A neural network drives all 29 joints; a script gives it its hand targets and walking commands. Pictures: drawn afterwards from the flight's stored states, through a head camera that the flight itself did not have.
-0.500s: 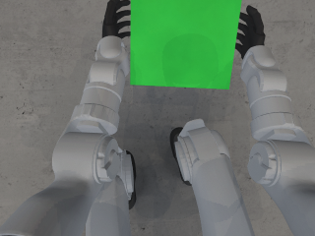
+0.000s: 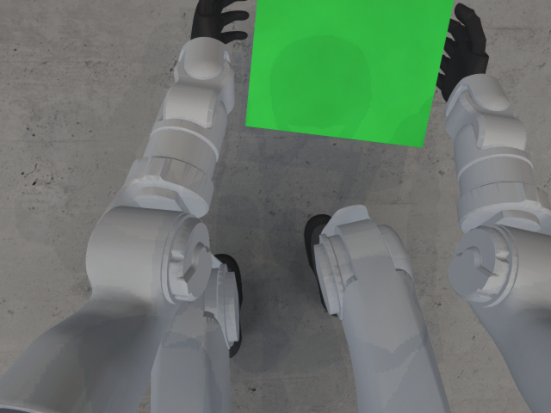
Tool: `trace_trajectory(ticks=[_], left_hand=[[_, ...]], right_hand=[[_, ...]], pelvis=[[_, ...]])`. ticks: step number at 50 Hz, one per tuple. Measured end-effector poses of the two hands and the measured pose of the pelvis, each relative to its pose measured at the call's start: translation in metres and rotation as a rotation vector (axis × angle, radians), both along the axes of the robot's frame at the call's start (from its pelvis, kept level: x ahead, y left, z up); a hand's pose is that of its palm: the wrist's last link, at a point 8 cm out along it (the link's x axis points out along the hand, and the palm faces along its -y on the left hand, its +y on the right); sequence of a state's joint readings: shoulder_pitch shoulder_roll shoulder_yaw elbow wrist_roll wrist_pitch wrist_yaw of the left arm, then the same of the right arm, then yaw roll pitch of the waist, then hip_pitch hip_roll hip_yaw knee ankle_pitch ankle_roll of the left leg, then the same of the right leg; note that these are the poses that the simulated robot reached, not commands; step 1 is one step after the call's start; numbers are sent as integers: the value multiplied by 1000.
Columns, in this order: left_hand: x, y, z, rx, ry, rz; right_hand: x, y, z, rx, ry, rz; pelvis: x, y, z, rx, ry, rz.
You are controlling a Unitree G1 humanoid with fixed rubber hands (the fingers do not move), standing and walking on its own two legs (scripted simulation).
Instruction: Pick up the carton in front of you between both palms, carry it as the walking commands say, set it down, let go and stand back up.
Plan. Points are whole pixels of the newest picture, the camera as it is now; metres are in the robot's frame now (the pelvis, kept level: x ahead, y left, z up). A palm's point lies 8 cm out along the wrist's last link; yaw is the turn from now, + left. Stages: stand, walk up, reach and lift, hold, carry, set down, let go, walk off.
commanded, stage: set down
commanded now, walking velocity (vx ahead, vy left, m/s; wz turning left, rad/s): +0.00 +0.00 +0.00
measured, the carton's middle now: (327, 65) +0.51 -0.16 -0.25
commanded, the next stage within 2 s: let go in 1.72 s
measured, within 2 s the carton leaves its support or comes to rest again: neither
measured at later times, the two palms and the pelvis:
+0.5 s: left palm (205, 71) +0.52 +0.01 -0.19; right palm (447, 96) +0.43 -0.30 -0.19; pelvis +0.00 -0.01 -0.01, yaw +1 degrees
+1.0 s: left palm (187, 44) +0.52 +0.01 -0.10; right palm out of the picture +0.41 -0.35 -0.09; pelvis -0.01 -0.02 +0.04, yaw +0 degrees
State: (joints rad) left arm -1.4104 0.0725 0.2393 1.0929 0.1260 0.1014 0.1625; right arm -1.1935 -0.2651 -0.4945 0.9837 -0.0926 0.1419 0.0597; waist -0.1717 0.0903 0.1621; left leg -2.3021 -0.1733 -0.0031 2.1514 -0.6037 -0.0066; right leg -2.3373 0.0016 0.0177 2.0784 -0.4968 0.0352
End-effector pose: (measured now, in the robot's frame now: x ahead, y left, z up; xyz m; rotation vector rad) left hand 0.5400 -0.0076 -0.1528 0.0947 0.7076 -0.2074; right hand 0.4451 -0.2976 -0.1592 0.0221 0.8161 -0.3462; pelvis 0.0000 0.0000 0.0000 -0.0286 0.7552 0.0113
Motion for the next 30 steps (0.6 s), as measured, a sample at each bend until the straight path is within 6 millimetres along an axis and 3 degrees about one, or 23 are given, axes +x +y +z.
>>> trace_trajectory(ticks=[10, 20, 27, 30], left_hand=[[5, -1, -8, -4, -1, 5], [-2, 8, -18, 5, -28, -15], [-32, 25, -47, 60, 56, -35], [-31, 42, -50, 89, 50, -32]], right_hand=[[9, -4, -9, 16, -14, 14], [8, 1, -16, -6, -46, 11], [-31, -5, -41, 4, 33, -59], [-43, -20, -42, -8, 27, -100]], pelvis=[[9, -9, -1, 11, 20, 4], [5, -14, -6, 18, -22, -2], [-1, -13, -5, 12, -64, -8], [-3, -12, -6, 5, -82, -7]])
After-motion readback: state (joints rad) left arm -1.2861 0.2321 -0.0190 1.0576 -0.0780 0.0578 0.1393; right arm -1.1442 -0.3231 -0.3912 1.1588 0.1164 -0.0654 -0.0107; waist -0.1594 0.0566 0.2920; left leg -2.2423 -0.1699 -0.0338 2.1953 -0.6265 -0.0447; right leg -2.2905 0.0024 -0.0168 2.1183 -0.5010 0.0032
